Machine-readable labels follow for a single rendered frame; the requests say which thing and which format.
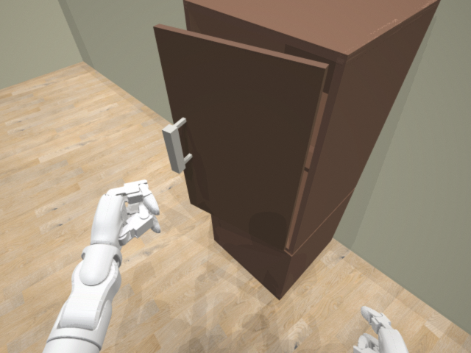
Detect handle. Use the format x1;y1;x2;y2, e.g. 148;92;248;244
162;117;192;174

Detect left robot hand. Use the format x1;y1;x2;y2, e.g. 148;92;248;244
91;179;160;251

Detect left robot forearm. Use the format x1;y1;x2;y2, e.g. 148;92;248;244
42;243;122;353

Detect cupboard door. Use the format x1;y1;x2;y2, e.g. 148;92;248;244
153;24;329;251

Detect right robot hand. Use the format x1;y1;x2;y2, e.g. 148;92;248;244
353;306;408;353

